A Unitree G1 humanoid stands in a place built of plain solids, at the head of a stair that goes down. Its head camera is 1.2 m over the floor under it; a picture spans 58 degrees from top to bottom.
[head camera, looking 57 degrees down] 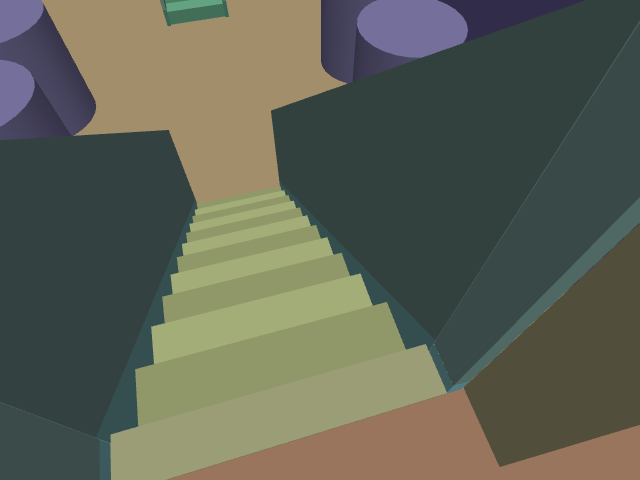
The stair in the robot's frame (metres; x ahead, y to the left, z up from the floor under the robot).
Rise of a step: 0.21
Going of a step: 0.24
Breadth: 0.88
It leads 16 degrees to the left of straight ahead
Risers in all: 12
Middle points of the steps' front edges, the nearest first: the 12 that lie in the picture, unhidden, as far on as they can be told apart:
0.31 0.12 0.00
0.53 0.18 -0.21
0.76 0.25 -0.42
0.99 0.31 -0.62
1.22 0.38 -0.83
1.45 0.44 -1.04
1.68 0.51 -1.25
1.91 0.57 -1.46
2.14 0.64 -1.67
2.37 0.70 -1.88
2.60 0.77 -2.08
2.83 0.83 -2.29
